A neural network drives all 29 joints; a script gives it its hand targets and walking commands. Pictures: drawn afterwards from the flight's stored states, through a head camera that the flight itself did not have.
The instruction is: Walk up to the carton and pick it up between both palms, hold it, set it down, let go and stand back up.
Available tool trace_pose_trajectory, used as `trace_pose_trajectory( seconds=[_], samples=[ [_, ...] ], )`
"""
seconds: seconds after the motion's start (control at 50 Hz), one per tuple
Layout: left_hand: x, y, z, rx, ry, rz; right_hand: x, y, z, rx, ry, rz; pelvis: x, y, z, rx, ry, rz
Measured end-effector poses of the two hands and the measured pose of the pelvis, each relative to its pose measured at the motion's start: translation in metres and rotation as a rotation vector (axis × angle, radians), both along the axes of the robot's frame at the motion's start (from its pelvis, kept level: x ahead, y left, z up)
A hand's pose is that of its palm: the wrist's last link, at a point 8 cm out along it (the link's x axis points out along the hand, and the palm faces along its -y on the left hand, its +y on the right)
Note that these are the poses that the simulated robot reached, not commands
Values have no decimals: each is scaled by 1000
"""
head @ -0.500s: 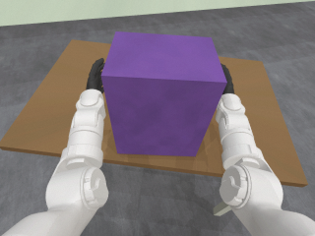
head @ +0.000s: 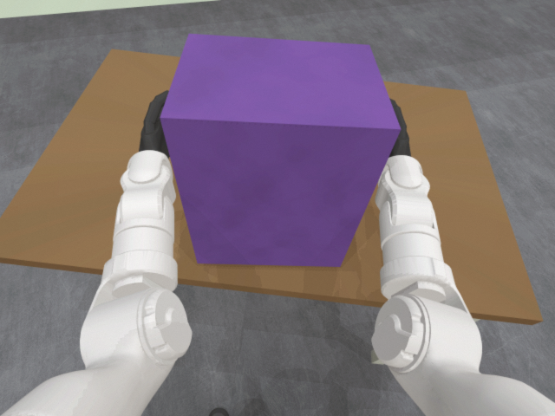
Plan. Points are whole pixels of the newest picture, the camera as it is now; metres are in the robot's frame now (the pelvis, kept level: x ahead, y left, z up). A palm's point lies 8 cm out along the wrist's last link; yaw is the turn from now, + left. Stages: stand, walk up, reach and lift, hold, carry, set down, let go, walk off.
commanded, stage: set down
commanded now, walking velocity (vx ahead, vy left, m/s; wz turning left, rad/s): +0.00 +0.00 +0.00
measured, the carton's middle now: (274, 165) +0.44 +0.00 +0.08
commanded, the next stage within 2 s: none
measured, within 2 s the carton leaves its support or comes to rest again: rests again in 0.20 s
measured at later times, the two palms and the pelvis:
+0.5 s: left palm (156, 164) +0.44 +0.17 +0.08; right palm (385, 173) +0.42 -0.16 +0.09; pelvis +0.00 +0.01 +0.00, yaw -1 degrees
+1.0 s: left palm (158, 172) +0.44 +0.17 +0.06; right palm (380, 175) +0.43 -0.16 +0.08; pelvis +0.01 +0.01 +0.00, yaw -1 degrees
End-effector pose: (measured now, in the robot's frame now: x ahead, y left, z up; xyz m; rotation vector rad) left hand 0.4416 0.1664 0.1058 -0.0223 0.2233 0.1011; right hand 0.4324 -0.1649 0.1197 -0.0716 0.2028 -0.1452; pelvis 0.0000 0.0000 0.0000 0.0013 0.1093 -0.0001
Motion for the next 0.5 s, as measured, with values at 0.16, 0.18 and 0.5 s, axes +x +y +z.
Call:
trace_pose_trajectory(
  seconds=[0.16,0.18,0.5],
  samples=[
    [1,2,-7,-1,-6,-11,-1,1,-6,1,-18,-2,3,3,0,0,-4,-7],
    [1,2,-7,-2,-8,-12,-1,1,-7,2,-20,-1,3,4,0,0,-4,-8],
    [-6,5,-24,7,5,-26,-11,4,-29,-3,10,-6,-1,11,0,-4,15,-19]
  ],
)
